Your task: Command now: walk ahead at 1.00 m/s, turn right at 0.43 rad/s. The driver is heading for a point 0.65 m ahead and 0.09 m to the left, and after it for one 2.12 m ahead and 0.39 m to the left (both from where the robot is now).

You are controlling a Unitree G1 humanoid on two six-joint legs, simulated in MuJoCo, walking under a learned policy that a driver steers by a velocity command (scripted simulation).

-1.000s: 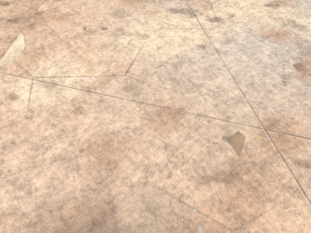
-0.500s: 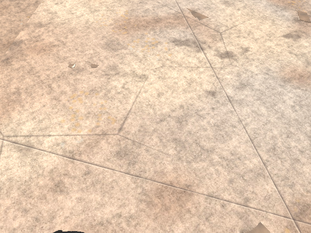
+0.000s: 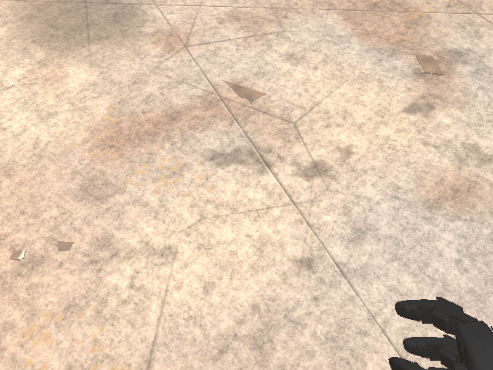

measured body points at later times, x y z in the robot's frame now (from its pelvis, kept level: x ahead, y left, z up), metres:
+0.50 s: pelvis +0.42 +0.01 +0.01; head +0.46 +0.00 +0.46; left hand +0.63 +0.24 -0.07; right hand +0.44 -0.26 -0.12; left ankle +0.26 +0.15 -0.59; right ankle +0.52 -0.08 -0.71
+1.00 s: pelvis +0.54 +0.07 +0.02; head +0.58 +0.12 +0.47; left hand +0.60 +0.40 -0.09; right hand +0.79 -0.14 -0.06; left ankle +0.57 +0.17 -0.71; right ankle +0.59 -0.08 -0.63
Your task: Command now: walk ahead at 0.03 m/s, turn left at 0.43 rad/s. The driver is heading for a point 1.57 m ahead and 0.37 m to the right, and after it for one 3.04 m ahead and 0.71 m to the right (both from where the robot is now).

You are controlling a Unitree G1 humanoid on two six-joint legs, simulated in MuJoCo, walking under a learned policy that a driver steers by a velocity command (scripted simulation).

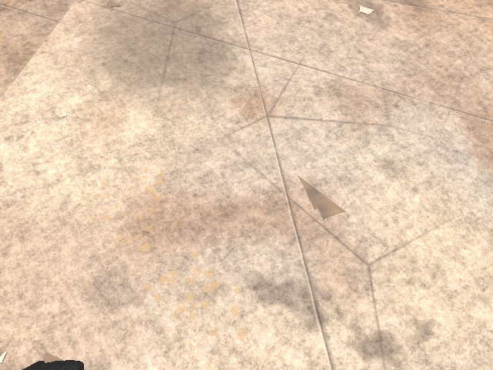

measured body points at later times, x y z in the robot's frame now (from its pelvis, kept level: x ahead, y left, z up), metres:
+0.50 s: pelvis +0.02 -0.04 +0.01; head +0.06 -0.08 +0.46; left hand +0.18 +0.23 -0.09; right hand +0.17 -0.35 -0.08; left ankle +0.07 +0.10 -0.67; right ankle +0.01 -0.14 -0.73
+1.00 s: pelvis +0.03 -0.03 +0.00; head +0.06 -0.05 +0.45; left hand +0.30 +0.13 -0.09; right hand +0.03 -0.33 -0.11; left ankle +0.10 +0.08 -0.73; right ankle -0.04 -0.14 -0.74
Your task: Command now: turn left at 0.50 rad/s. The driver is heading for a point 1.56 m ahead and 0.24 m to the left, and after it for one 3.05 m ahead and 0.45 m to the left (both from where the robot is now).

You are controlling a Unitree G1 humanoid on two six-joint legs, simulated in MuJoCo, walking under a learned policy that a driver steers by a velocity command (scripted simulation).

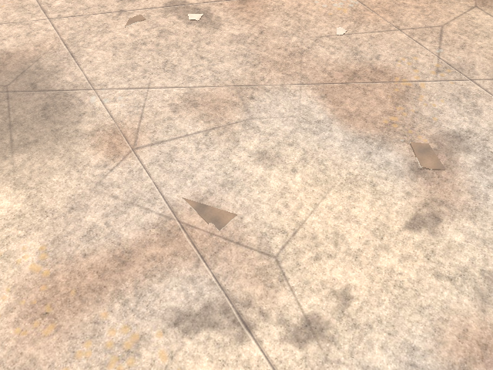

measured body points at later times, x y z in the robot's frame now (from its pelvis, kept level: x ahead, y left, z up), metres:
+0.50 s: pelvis +0.02 +0.07 -0.01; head +0.03 +0.10 +0.44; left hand +0.03 +0.38 -0.12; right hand +0.25 -0.14 -0.09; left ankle -0.04 +0.14 -0.73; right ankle +0.00 -0.10 -0.66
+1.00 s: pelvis +0.34 +0.16 -0.03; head +0.36 +0.17 +0.42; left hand +0.39 +0.45 -0.15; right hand +0.44 -0.09 -0.15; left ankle +0.13 +0.25 -0.60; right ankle +0.38 +0.15 -0.73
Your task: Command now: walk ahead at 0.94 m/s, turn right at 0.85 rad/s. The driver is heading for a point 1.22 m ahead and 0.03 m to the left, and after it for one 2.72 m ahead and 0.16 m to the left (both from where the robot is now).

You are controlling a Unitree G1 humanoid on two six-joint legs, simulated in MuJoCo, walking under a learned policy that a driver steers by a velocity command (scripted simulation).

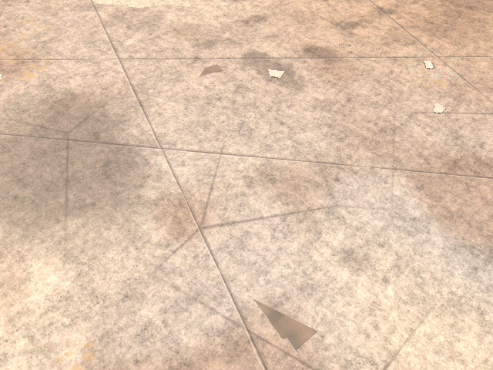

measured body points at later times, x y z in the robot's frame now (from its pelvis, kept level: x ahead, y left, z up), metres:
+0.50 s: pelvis +0.47 +0.03 +0.03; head +0.49 +0.02 +0.48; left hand +0.68 +0.27 -0.07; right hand +0.42 -0.25 -0.10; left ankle +0.51 +0.13 -0.71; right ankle +0.37 -0.05 -0.60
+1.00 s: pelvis +0.93 -0.05 +0.03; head +0.94 -0.05 +0.48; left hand +0.86 +0.25 -0.09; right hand +1.17 -0.29 -0.05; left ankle +1.00 +0.07 -0.62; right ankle +0.83 -0.18 -0.71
